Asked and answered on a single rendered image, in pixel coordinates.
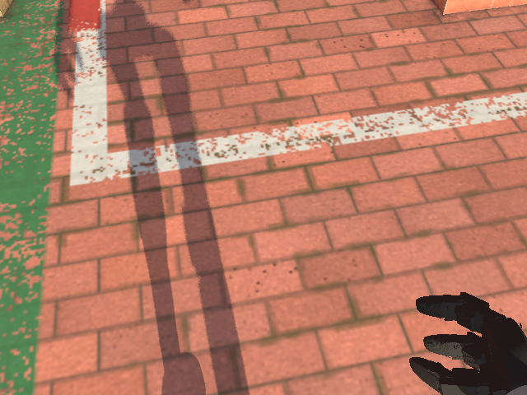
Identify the robot right hand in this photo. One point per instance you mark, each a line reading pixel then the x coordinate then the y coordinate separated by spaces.
pixel 498 358

